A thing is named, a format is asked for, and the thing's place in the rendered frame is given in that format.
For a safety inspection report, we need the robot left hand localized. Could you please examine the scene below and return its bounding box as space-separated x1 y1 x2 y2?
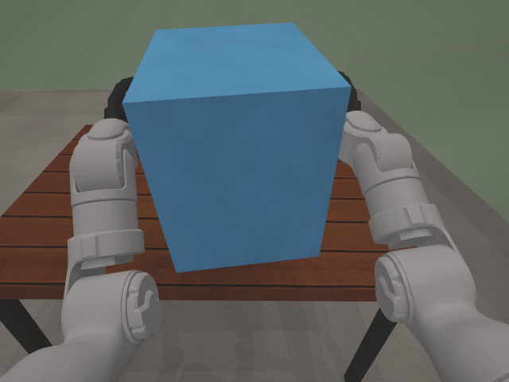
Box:
104 76 134 124

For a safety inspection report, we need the table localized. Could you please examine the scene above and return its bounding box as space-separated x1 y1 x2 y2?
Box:
0 124 418 382

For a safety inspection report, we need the right robot forearm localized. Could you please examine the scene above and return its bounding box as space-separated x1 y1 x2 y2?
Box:
338 111 476 304

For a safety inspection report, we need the carton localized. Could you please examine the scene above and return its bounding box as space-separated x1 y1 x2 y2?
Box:
122 22 352 273

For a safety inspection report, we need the robot left upper arm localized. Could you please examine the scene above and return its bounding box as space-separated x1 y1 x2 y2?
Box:
0 270 162 382

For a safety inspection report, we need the robot right hand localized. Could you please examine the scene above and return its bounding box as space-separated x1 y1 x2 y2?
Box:
338 71 361 113

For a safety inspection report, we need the robot right upper arm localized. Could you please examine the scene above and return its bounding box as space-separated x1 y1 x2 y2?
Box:
375 244 509 382

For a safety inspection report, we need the left robot forearm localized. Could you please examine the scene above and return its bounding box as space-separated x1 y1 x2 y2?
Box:
61 119 145 334

